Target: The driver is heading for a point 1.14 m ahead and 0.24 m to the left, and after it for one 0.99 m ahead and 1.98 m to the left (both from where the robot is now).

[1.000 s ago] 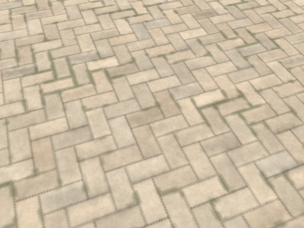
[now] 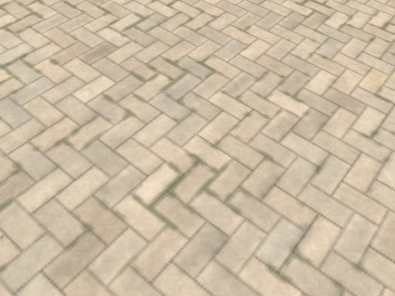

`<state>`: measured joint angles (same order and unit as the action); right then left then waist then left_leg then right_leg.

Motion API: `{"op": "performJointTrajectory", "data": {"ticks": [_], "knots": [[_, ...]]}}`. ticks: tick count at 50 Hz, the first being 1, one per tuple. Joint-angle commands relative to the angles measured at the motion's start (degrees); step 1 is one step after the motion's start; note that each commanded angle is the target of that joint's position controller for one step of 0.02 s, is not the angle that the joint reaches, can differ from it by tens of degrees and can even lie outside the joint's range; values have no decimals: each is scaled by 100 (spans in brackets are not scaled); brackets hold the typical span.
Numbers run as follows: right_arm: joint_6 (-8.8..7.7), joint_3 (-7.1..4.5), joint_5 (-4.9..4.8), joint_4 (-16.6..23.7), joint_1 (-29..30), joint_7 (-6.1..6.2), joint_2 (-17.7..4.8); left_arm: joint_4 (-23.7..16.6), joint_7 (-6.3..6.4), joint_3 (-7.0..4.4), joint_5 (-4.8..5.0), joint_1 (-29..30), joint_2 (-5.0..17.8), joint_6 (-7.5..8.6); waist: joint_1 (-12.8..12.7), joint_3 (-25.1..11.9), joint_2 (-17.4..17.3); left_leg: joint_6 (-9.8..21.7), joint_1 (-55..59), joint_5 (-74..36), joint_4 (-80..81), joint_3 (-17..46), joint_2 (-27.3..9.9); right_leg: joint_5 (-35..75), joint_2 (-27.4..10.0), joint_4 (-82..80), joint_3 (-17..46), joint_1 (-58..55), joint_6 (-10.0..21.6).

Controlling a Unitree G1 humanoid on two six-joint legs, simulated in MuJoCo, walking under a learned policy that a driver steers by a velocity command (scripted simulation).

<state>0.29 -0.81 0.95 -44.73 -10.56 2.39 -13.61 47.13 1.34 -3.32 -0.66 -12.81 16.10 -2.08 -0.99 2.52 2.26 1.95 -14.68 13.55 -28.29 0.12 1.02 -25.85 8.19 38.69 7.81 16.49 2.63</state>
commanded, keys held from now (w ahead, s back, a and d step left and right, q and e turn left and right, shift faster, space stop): no key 0.38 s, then w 0.62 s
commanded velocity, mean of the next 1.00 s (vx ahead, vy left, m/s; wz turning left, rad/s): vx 0.21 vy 0.00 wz -0.04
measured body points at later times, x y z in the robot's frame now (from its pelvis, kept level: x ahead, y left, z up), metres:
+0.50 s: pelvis +0.00 +0.00 +0.00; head -0.01 -0.01 +0.45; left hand +0.04 +0.26 -0.14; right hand +0.05 -0.27 -0.14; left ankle +0.01 +0.10 -0.73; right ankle -0.04 -0.12 -0.74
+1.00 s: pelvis +0.16 +0.03 +0.00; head +0.19 +0.04 +0.45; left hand +0.33 +0.26 -0.13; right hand +0.07 -0.20 -0.14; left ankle +0.04 +0.11 -0.74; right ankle +0.30 -0.09 -0.69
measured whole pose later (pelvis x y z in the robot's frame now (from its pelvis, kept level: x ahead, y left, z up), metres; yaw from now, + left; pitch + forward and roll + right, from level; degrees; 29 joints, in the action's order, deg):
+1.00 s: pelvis +0.16 +0.03 +0.00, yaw +0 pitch +1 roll +0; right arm -5.0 -0.5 1.1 -61.4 -28.4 0.2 -9.8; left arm 53.4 -2.3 -1.6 -1.7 -2.7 13.3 1.6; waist 2.9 2.2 1.8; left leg 4.0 6.3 16.5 -9.4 -1.7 3.6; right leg -6.4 -3.2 43.8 -3.8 35.1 2.1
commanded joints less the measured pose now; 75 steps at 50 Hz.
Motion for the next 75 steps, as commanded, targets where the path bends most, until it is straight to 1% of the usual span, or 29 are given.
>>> {"op": "performJointTrajectory", "data": {"ticks": [1, 4, 10, 13, 14, 16, 20, 23, 25, 28, 30, 32, 33, 34, 35, 36, 38, 41, 47, 51, 54, 56, 57, 58, 59, 60, 63, 68, 75], "knots": [[-111, -93, -5, 266, -18, -32, -677, -104, 11, -146, 8, -343, 574, -29, -55, -413, -793, 1198, 605, -3434, 1031, 1585, -1789, -522, -270, 1339, 46, 274, -219], [-111, -69, 11, 166, 101, -11, -680, 68, -61, -71, -1, -348, 404, -93, -100, -410, -1159, 805, 795, -3613, 916, 868, -1194, -117, -329, 868, -160, 96, -443], [-45, -131, 8, -203, -196, -64, -844, 341, 24, 61, 96, -73, 255, -108, 102, -554, -1165, 758, 1109, -3296, 626, 998, -1136, 616, -533, -1212, -643, -580, -416], [-52, -130, -32, -265, -182, -92, -759, 506, 74, 66, -60, -98, 517, 23, 95, -601, -680, 254, 282, -1763, 647, 1014, -946, 2258, -1151, -2035, -17, -1679, -223], [-49, -129, -69, -295, -300, -118, -670, 587, 60, 27, -26, 97, 722, 45, 326, -354, -79, 157, 242, -981, 846, 671, -561, 2549, -1318, -1729, 117, -1279, -44], [4, -128, -38, -508, -139, -92, -654, 682, 15, 133, 2, 211, 350, 114, 169, -72, 32, 80, 626, -568, 875, 546, -446, 1971, -1313, -1943, 154, -678, -2], [10, -136, -13, -796, -271, -126, -635, 1023, 76, 172, 6, -40, 368, 177, 168, -164, 122, 117, 805, -367, 852, 526, -472, 1272, -1209, -2195, 127, -691, -4], [62, -186, 43, -820, -122, -187, -681, 1094, 50, 60, -23, -277, 644, 113, 19, 381, 300, 219, -149, 1818, 183, 215, -11, -1635, -1309, -2478, 635, -337, 449], [13, -133, 86, -683, 152, -250, -431, 1180, 47, -29, -20, -562, 843, 128, -134, 807, 797, 156, -889, 1337, -762, -252, 163, -2360, -2026, -3124, 1626, -438, 883], [-157, -186, 83, -585, 195, -309, -581, 1149, 10, -65, -74, -481, 755, 260, -78, 723, 597, 204, -1334, 1205, -1395, -69, -209, -1346, -2361, -3269, 1813, -836, 1111], [-259, -193, 36, -601, 10, -355, -530, 1137, -23, -90, -28, -332, 741, 343, 90, 623, 576, 260, -740, 1038, -784, -189, -209, -775, -2132, -3059, 1298, -662, 986], [-310, -215, 1, -945, -859, -328, -407, 1065, -53, -102, 20, -32, 674, 367, 532, 469, 338, 269, 986, 339, 249, -544, 118, -485, -1676, -2485, 643, 266, 743], [-335, -281, 16, -1180, -1468, -278, -554, 1003, -56, -76, -21, 30, 548, 399, 738, 335, -70, 268, 1933, 480, 543, -251, 53, -316, -1401, -1794, 342, 901, 617], [-396, -390, 97, -1296, -2163, -211, -1031, 823, -103, 56, -4, 170, 96, 457, 993, 65, -1418, 531, 2637, 1981, 1620, 1815, -1255, -126, -728, 57, -481, 1720, 341], [-375, -474, 44, -1471, -2606, -246, -1412, 634, -132, 32, -58, 316, 183, 493, 951, 116, -1933, 974, 2479, 3002, 2343, 3751, -2244, -646, -332, 1288, -755, 2454, 321], [-353, -391, 61, -1349, -2015, -247, -1105, 655, -164, -22, -148, 310, 418, 497, 547, 539, -1066, 1101, 1873, 3183, 2287, 3577, -2271, -267, -763, 2050, -387, 2544, 421], [-440, -294, 32, -1062, -1195, -271, -758, 799, -294, 23, -91, 134, 214, 557, 152, 647, -562, 908, 1372, 2037, 2331, 2478, -1741, 743, -1151, 2153, -442, 2301, 375], [-568, -201, 13, -1214, -1434, -243, -547, 816, -368, 31, -170, 204, 164, 514, 129, 345, -633, 791, 1618, -266, 2232, 1354, -1311, 1387, -1231, 2062, -776, 2191, 135], [-574, -108, 3, -1506, -1988, -202, -425, 271, -370, 143, -118, 1474, -61, 441, 348, 513, -710, 865, 1590, -2358, 2093, 527, -1093, 1890, -1102, 856, -1259, 2407, -132], [-589, -117, 12, -1606, -2035, -174, -525, 3, -353, 190, -59, 1892, -66, 447, 374, 585, -819, 850, 1558, -2990, 2091, 358, -1216, 2182, -924, -253, -1441, 1684, 71], [-597, -148, 7, -1606, -1745, -148, -646, 113, -255, 87, -59, 1224, 148, 498, -34, 211, -805, 691, 1883, -4958, 1229, 169, -1328, 1901, -642, -550, -1457, 707, 401], [-539, -172, 2, -1579, -1576, -149, -715, 642, -151, -71, -79, -421, 385, 583, -708, -645, -651, 516, 1596, -5178, -744, -57, -1097, 1922, -473, -1065, -1430, -1096, 635], [-528, -113, -21, -1452, -1675, -176, -513, 821, -83, -198, -219, -1316, 792, 616, -933, -1249, -175, 452, 501, -3281, -2397, -213, -826, 947, -1581, -1209, -205, -2433, 870], [-504, -7, -177, -1387, -2423, -253, 205, 822, -101, -299, -300, -1471, 1243, 593, -445, -1904, 1119, 225, -1506, 1455, -4618, -289, 292, 267, -3255, -1899, 2887, -3725, 1728], [-487, -171, -39, -1391, -1927, -229, -461, 786, -166, -271, -41, -1005, 957, 541, -468, -1530, 234, 372, -2019, 1354, -5025, 429, 125, -462, -2999, -2502, 3336, -3143, 1642], [-504, -212, -41, -1203, -1404, -245, -509, 645, -167, -179, 10, -297, 620, 560, -199, -592, 111, 421, -2180, 723, -4850, 386, -208, -436, -2857, -2638, 2228, -2196, 1427], [-390, -193, 70, -1240, -1311, -315, -218, 748, -142, 13, -35, -10, -48, 741, 245, -10, -35, 356, -1323, 172, -4065, 396, -609, 1322, -2235, -3050, 528, -639, 895], [-148, -220, 78, -1004, -689, -430, -109, 961, -102, -1, -34, -620, 135, 921, 281, 233, -10, 211, -1950, -456, -3558, 261, -716, 2152, -2075, -3350, -532, -658, 687], [-203, -119, 28, -447, 785, -509, 30, 1078, -11, 76, -7, -1212, 88, 902, -52, 399, 28, 131, -2278, -1588, -1606, -415, -507, 3939, -1868, -3159, -1580, -1346, 320]]}}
